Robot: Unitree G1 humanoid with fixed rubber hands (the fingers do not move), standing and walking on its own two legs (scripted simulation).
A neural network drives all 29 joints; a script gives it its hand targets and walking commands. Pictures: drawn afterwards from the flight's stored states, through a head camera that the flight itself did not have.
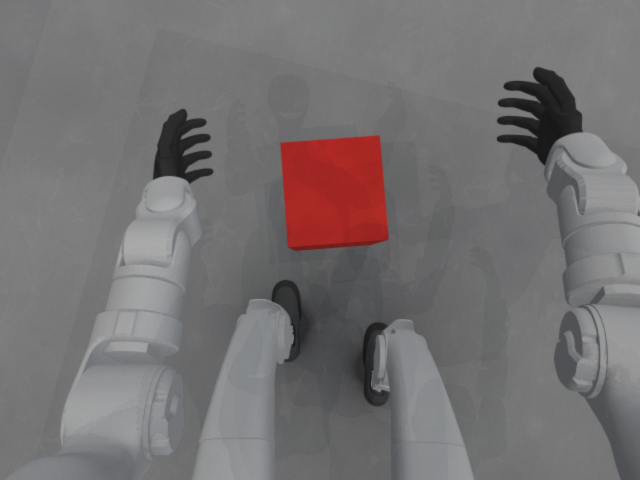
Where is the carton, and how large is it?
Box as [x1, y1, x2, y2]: [280, 135, 388, 250]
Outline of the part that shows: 379,135 280,143 288,247 298,250 372,244 388,239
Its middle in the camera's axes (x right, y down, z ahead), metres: +0.03 -0.09 +0.89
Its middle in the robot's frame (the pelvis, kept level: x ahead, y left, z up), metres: +0.47 +0.00 -0.55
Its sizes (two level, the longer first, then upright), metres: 0.210 0.200 0.250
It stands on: the floor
